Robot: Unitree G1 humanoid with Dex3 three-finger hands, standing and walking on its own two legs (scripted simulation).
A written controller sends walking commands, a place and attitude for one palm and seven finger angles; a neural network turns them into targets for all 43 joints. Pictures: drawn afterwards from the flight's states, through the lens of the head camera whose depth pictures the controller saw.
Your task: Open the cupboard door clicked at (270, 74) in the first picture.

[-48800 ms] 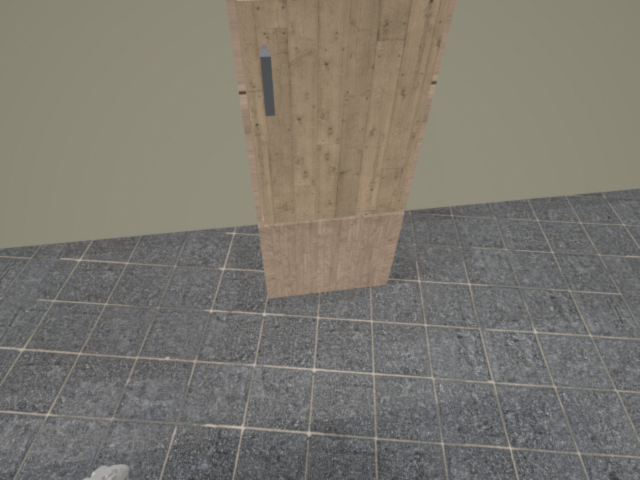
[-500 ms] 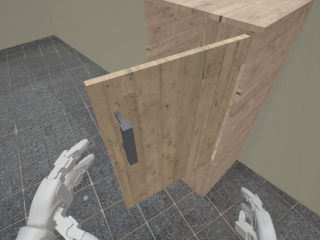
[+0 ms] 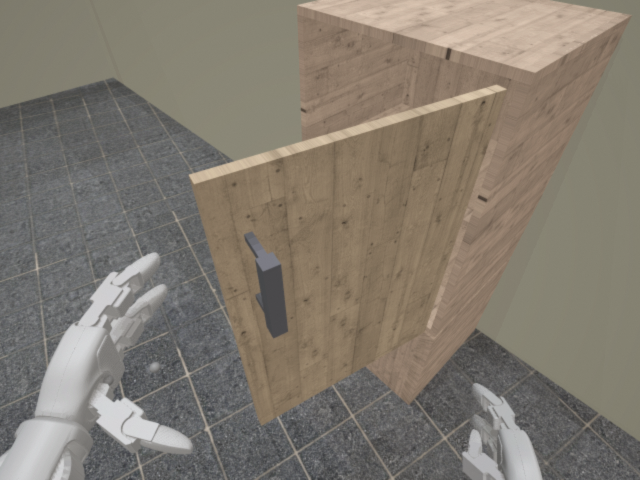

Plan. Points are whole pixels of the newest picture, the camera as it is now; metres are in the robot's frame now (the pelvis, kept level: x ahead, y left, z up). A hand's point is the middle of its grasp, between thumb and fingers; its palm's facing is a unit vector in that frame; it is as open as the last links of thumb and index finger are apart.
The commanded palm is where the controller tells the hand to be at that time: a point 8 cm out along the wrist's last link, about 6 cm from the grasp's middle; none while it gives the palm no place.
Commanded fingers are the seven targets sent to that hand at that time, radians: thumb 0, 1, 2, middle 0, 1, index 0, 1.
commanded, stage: draw the hand back to the body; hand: left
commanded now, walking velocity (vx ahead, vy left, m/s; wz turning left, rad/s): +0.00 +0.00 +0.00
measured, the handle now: (265, 285) +0.30 +0.11 +0.12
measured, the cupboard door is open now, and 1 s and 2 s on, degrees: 77 77 77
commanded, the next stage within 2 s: step back with the hand held close in 1.04 s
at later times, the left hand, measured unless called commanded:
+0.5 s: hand (121, 308) +0.23 +0.23 +0.16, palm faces +0.39 -0.83 -0.40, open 11.0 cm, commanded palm +0.18 +0.28 +0.18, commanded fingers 0.00 0.65 0.80 -0.19 -0.30 -0.19 -0.30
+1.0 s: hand (109, 302) +0.23 +0.24 +0.17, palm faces +0.42 -0.82 -0.40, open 7.5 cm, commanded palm +0.18 +0.28 +0.19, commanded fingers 0.00 0.90 0.90 -0.20 -0.30 -0.20 -0.30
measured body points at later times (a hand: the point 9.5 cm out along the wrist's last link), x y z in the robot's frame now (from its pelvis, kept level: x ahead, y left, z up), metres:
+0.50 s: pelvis +0.04 -0.01 +0.02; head +0.02 -0.03 +0.47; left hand +0.20 +0.27 +0.19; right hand +0.23 -0.22 -0.06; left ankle +0.02 +0.12 -0.72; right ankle +0.00 -0.14 -0.72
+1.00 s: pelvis +0.03 -0.01 +0.02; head +0.01 -0.03 +0.47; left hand +0.20 +0.28 +0.19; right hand +0.21 -0.24 -0.06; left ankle +0.02 +0.12 -0.72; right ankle +0.00 -0.14 -0.72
